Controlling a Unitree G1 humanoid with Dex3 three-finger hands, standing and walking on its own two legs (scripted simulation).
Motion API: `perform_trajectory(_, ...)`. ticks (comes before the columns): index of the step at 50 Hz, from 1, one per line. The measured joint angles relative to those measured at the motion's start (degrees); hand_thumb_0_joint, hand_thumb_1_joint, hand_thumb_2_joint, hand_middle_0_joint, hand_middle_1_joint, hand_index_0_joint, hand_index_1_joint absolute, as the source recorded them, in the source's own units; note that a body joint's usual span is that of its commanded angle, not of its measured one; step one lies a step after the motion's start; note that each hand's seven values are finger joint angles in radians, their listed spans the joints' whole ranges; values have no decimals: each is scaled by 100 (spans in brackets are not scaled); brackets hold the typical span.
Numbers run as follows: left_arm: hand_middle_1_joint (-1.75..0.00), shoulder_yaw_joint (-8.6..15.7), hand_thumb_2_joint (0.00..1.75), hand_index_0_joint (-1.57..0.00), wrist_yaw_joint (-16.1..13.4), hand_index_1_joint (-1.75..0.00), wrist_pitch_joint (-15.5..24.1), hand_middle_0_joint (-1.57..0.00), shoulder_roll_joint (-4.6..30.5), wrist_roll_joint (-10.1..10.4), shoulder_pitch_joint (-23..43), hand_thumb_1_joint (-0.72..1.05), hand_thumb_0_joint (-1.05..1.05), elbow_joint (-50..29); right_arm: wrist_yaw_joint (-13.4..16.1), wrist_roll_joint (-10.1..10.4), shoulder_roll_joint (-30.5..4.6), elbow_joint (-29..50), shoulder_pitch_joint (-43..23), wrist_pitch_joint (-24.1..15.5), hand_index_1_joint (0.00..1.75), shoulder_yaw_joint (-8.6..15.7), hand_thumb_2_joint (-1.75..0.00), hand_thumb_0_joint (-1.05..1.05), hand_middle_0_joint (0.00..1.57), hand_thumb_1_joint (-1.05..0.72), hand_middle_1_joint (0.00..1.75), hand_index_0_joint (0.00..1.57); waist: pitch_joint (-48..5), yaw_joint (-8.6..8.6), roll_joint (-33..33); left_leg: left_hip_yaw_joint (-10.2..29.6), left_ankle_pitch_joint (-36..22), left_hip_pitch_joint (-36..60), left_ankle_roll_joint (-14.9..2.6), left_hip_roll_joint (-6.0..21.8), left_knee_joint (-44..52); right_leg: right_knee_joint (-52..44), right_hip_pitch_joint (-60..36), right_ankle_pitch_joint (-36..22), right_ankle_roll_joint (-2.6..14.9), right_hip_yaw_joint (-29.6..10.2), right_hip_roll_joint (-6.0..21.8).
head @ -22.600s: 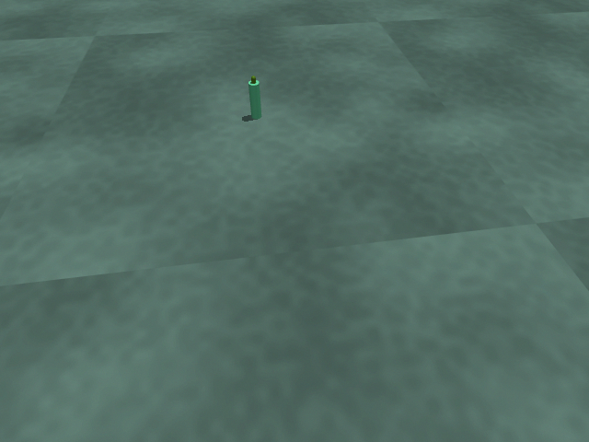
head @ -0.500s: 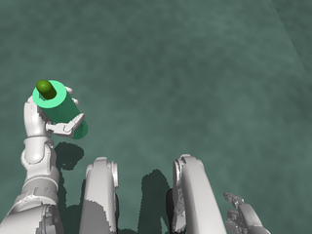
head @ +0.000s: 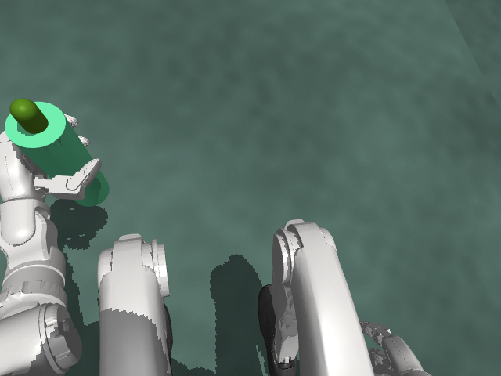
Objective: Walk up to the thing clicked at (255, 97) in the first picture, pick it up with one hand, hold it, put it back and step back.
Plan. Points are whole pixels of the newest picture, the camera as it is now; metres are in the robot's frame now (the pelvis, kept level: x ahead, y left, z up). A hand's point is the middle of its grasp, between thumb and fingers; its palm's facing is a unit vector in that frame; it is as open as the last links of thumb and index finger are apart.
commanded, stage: crouch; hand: left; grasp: from the side
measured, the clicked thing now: (64, 158) +0.45 +0.24 -0.06
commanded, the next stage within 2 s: lower in 0.34 s
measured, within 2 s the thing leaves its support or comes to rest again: neither
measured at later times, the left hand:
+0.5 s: hand (77, 172) +0.44 +0.24 -0.11, palm faces +0.15 -0.99 -0.04, open 8.8 cm
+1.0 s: hand (90, 182) +0.45 +0.24 -0.17, palm faces +0.16 -0.99 -0.03, open 8.8 cm
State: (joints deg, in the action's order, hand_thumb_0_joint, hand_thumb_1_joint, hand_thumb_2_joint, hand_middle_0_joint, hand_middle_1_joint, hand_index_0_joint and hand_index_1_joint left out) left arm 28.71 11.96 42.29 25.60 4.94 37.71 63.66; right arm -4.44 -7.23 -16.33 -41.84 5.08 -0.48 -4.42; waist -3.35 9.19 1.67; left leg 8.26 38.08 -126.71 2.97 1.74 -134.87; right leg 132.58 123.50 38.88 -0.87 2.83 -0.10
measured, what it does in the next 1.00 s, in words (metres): stands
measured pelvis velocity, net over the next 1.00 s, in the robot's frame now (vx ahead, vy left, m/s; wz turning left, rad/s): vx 0.00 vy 0.01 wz -0.10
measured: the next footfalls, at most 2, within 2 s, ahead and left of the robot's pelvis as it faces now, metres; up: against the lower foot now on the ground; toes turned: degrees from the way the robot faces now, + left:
none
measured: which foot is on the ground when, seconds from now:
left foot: down 0.00-1.00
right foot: down 0.00-1.00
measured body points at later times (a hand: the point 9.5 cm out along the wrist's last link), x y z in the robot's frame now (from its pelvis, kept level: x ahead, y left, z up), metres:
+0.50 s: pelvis +0.00 +0.01 -0.03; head +0.22 +0.08 +0.36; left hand +0.43 +0.29 -0.10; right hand +0.12 -0.27 -0.14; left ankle +0.09 +0.14 -0.31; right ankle +0.10 -0.12 -0.31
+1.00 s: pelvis +0.00 +0.01 -0.05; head +0.24 +0.11 +0.32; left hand +0.43 +0.30 -0.17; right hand +0.11 -0.27 -0.13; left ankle +0.09 +0.14 -0.31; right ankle +0.10 -0.12 -0.31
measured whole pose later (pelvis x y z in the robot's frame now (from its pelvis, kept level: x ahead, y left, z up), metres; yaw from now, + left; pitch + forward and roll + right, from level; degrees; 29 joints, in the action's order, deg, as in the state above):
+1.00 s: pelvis +0.00 +0.01 -0.05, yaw -6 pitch +22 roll -11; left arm 30.8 9.6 50.2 35.2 5.7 34.4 67.1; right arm -7.3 -14.0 -19.5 -38.8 -2.7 1.3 -15.2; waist 9.3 12.9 7.9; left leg 15.7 39.8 -129.9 3.2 0.8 -147.1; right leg 139.3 123.7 38.4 -2.8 7.9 -2.0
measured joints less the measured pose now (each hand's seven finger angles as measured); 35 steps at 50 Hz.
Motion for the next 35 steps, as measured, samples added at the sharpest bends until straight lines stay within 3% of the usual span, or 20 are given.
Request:
perform_trajectory(25, -105, -41, 113, -79, -65, -106, 84, -79, 269, 16, -311, -26, 0, -355, -157, -248, -143, 165, -398, 135, 30, -310, -90, 0, 20, -92, 30, 20, 487, 68, 185, 319, 64, -343, 3, -65, -711, 477, 181, -4, -97, 204, -68)
perform_trajectory(35, -105, 59, 113, -79, -162, -105, 403, -79, 535, 12, -275, -26, 0, 150, -254, -392, -170, 216, -517, 151, 30, -639, -90, 0, 20, -92, 30, 20, 781, 202, 316, 474, 90, -395, -16, -57, -960, 595, 180, -50, -156, 306, -138)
